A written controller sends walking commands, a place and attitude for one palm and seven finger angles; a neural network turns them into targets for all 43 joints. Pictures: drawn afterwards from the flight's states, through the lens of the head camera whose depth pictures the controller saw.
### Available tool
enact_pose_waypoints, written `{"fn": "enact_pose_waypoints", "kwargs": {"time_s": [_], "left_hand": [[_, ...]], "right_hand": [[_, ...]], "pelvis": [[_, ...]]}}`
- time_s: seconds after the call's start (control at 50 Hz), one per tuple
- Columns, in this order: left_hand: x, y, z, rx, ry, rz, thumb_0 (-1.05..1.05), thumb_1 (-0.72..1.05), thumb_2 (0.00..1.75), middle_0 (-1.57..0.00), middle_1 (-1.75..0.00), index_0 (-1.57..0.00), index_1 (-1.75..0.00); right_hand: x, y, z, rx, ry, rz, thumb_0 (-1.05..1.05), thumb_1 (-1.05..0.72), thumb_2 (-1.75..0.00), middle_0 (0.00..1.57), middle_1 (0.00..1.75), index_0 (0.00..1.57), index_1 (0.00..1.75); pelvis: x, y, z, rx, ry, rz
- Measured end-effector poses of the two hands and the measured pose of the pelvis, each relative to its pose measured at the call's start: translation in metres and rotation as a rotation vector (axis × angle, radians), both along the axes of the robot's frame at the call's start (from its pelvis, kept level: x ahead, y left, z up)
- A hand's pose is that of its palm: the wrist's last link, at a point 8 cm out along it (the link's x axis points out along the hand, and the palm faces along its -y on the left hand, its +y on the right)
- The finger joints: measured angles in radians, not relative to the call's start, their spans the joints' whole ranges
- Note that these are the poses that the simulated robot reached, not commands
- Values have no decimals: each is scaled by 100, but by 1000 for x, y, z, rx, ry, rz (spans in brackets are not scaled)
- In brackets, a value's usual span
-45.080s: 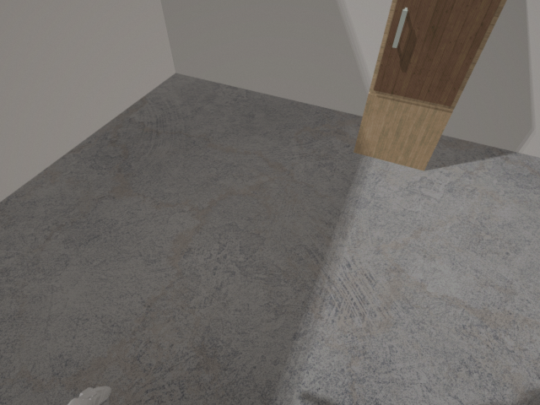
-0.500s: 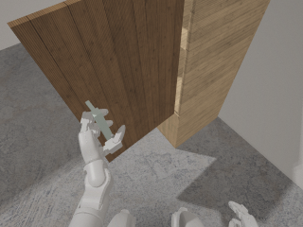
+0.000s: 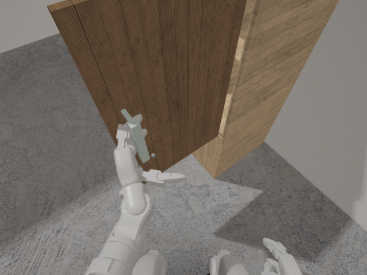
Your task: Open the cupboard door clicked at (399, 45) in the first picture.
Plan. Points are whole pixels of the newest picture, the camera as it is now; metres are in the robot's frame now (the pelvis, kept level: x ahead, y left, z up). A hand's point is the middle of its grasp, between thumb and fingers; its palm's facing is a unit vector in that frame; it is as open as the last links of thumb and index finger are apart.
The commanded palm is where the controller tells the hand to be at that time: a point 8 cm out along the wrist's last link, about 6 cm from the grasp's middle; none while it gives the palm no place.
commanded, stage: slide the hand sideways off the handle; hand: left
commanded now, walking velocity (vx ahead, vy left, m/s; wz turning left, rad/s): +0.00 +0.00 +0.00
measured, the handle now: (135, 137) +0.41 +0.13 +0.04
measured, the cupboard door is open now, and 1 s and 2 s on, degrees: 90 93 93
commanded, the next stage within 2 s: draw the hand back to the body in 1.30 s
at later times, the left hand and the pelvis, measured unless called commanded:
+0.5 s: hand (148, 171) +0.32 +0.09 +0.04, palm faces -0.13 -0.99 +0.03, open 16.2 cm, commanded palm +0.30 +0.14 +0.04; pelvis +0.00 +0.03 +0.00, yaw +0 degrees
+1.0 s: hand (133, 192) +0.28 +0.11 +0.03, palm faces -0.11 -0.99 -0.04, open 16.3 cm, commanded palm +0.25 +0.18 +0.04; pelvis +0.02 +0.00 -0.01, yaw +0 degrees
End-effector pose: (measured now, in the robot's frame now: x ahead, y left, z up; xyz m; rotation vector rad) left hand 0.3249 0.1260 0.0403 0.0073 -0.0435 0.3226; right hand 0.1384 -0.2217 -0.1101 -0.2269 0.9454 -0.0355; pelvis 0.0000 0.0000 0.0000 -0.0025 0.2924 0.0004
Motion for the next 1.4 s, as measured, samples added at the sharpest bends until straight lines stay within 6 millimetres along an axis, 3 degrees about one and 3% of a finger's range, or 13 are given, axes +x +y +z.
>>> {"fn": "enact_pose_waypoints", "kwargs": {"time_s": [0.14, 0.26, 0.34, 0.42, 0.58, 0.72, 0.84, 1.04, 1.28, 1.4], "left_hand": [[-1, 4, 0, 8, -1, -18, -1, -50, 30, -38, -65, -34, -64], [-5, 24, 0, 151, -2, -366, -1, -50, 30, -29, -49, -17, -48], [-7, 27, 3, 52, 41, -480, -1, -50, 30, -22, -40, -11, -40], [-11, 23, 3, -41, 53, -462, -1, -50, 30, -13, -35, -15, -37], [-26, 18, -3, -3, 15, -456, -1, -50, 30, -13, -35, -15, -32], [-40, 32, -9, 31, 71, -433, -1, -50, 30, -14, -32, -14, -31], [-48, 42, -1, 27, 57, -405, -1, -50, 30, -15, -31, -14, -30], [-66, 46, -5, 27, 115, -421, -1, -50, 30, -15, -31, -15, -30], [-94, 80, -1, 64, 97, -375, -1, -50, 30, -15, -30, -15, -30], [-94, 86, -7, 40, 104, -411, -1, -50, 30, -15, -30, -15, -30]], "right_hand": [[-3, 9, 0, -3, 21, 13, 1, -90, -89, 20, 30, 21, 30], [-7, 9, 1, -13, 12, -6, 1, -90, -89, 20, 30, 21, 30], [-6, 9, 8, -14, -13, -34, 1, -90, -89, 20, 30, 21, 30], [1, 12, 18, -10, -54, -36, 1, -90, -89, 20, 30, 21, 30], [24, 18, 21, 5, -111, 4, 1, -90, -89, 20, 30, 21, 30], [41, 22, 16, 25, -120, 19, 1, -90, -89, 20, 30, 21, 30], [50, 20, 14, 30, -137, 23, 1, -90, -89, 20, 30, 21, 30], [56, -2, 17, 13, -172, 3, 1, -90, -89, 20, 30, 21, 30], [54, -26, 16, -29, -209, -8, 1, -90, -89, 20, 30, 21, 30], [50, -27, 14, -47, -229, -12, 1, -90, -89, 20, 30, 21, 30]], "pelvis": [[0, 10, 0, -9, 0, 1], [0, 17, -3, -17, -14, 12], [0, 23, 1, -24, -38, 13], [3, 26, 4, -19, -37, 6], [7, 25, -4, -15, -15, -6], [11, 20, -7, -14, -12, -2], [16, 13, -6, -13, -5, 5], [21, -1, -8, -4, -1, 6], [17, -14, -16, -8, 0, 14], [12, -12, -20, -16, 2, 16]]}}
